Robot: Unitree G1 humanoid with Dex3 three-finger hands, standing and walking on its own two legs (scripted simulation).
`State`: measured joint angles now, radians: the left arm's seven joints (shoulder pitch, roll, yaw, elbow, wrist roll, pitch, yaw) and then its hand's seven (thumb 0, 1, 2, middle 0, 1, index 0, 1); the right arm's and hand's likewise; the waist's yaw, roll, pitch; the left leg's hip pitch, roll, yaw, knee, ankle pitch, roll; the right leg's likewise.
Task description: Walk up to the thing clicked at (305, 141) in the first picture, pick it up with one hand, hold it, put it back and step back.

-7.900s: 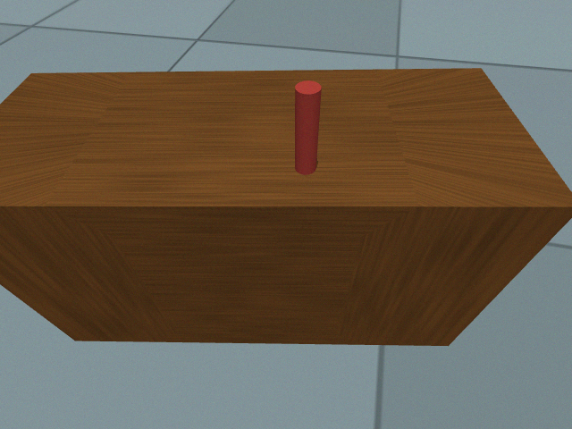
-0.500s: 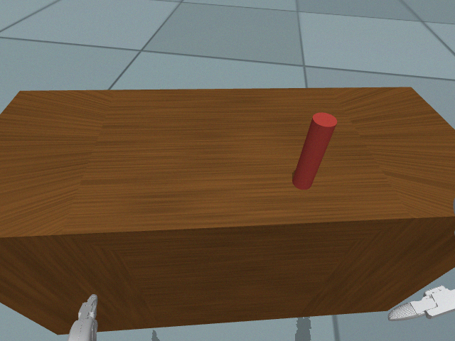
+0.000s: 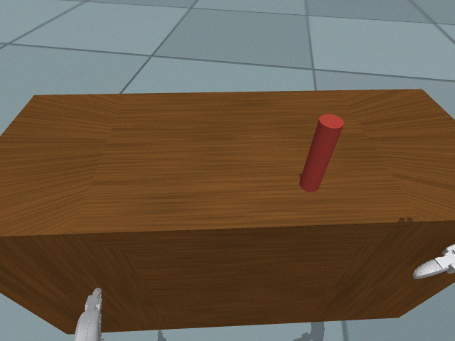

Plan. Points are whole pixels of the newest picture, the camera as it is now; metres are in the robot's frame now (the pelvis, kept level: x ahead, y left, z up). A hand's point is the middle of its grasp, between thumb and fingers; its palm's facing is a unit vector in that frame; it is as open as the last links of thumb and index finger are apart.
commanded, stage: go down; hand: right
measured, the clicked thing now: (318, 156) +0.47 -0.20 +0.07
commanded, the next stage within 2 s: none
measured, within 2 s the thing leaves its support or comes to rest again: neither
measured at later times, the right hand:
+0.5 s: hand (445, 190) +0.30 -0.34 +0.14, palm faces +0.18 +0.98 -0.08, open 17.7 cm
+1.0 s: hand (445, 167) +0.35 -0.36 +0.15, palm faces +0.14 +0.99 -0.01, open 17.6 cm
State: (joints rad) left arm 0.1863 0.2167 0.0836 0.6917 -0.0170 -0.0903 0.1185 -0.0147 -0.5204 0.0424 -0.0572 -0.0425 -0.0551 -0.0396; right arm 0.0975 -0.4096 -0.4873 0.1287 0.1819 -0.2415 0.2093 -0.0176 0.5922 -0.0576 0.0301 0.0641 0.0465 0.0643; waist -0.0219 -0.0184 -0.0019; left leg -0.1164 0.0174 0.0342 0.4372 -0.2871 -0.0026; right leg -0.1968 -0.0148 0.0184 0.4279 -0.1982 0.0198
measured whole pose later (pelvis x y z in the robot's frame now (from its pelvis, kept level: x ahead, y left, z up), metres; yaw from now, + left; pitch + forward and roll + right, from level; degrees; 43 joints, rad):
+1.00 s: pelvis +0.01 -0.01 -0.01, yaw +1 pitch +6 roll +1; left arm 0.23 0.27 -0.04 0.70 -0.01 -0.21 0.20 -0.01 -0.53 0.06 -0.06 -0.05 -0.06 -0.05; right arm -0.42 -0.72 -0.62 0.81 0.28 -0.04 0.59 -0.02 0.58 -0.06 0.04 0.06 0.04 0.06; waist 0.02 0.00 -0.07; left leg -0.29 0.01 0.02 0.51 -0.31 -0.01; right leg -0.39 -0.03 0.01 0.54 -0.26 0.01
